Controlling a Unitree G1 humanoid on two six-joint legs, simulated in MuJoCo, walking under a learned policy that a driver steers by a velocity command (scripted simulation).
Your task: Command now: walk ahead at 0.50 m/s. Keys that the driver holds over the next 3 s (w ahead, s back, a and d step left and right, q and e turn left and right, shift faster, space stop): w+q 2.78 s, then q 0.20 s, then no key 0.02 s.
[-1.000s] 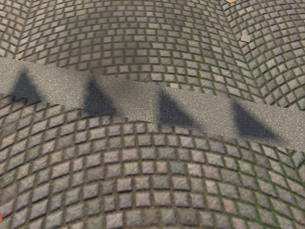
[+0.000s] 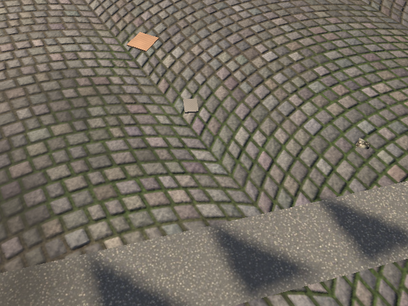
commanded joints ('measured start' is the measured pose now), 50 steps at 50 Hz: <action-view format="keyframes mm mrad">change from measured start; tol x32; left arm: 1 -44 83 27 -98 14 -28 -1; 50 -106 133 37 -56 26 -67 -5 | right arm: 1 33 -105 -19 -37 -1 -4 -3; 50 15 -158 -55 -184 5 41 -13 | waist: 1 -7 137 -17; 16 27 132 -62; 19 93 -254 -352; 36 65 -12 62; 43 -44 339 -261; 50 16 85 -85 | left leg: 1 191 249 -368 -275 2 178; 15 184 230 -333 -133 145 113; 20 -488 73 -165 786 -351 -28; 41 63 -2 102 109 21 92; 44 726 383 -852 -155 -282 366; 50 181 231 -398 -224 197 254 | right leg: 1 -236 -103 21 -62 75 14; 14 -12 -21 4 -665 357 55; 18 803 -382 430 -705 179 -180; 25 284 -272 127 -968 264 -145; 35 366 -278 -173 -996 445 -118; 41 417 -259 -289 -526 987 -38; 42 192 -219 -294 -233 758 8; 43 -265 -19 -230 129 -161 74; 50 -213 -128 13 -52 74 59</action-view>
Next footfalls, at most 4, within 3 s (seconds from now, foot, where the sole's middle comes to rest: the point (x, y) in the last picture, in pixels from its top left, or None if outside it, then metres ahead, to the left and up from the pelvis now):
0.34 right None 0.36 -0.13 -0.77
0.84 left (141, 290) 0.54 0.22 -0.77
1.32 right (154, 201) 0.88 0.20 -0.77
1.84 left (49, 208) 0.84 0.59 -0.77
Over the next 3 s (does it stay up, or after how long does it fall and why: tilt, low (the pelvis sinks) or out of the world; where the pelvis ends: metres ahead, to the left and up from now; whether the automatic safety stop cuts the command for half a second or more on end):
stays up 0.96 0.99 0.00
